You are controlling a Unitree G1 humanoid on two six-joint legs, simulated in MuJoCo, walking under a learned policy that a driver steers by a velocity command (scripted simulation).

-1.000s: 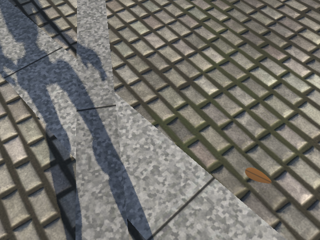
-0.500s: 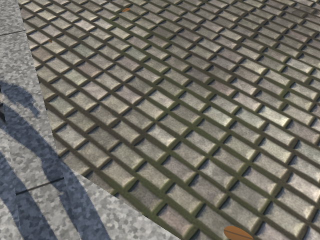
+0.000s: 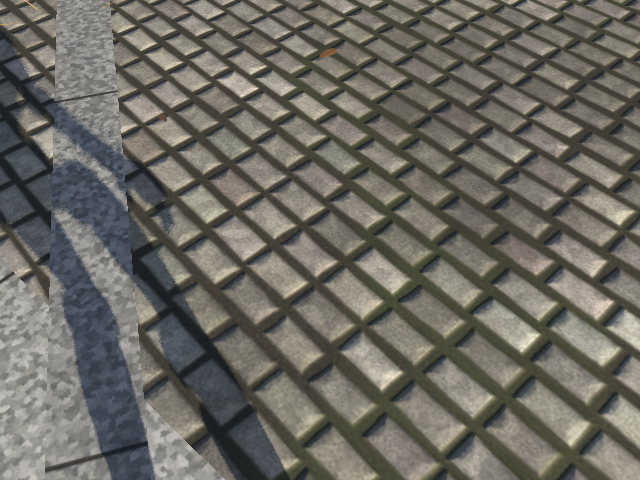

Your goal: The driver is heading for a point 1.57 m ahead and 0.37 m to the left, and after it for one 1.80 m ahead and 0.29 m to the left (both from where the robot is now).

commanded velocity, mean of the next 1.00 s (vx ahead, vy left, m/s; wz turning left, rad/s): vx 0.50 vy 0.00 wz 0.43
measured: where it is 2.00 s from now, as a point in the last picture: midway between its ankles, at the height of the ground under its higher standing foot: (225, 357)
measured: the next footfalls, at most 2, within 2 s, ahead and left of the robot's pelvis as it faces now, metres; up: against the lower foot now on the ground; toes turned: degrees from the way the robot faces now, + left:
left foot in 0.34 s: +0.32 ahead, +0.18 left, +0.00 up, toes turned +15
right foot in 0.82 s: +0.65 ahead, +0.08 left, +0.00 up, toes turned +26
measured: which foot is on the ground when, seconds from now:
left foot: up 0.00-0.32, down 0.34-0.84, up 0.86-1.00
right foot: down 0.00-0.34, up 0.36-0.80, down 0.82-1.00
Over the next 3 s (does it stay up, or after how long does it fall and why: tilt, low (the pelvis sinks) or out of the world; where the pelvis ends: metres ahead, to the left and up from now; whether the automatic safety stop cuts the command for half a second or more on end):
stays up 0.96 0.24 -0.01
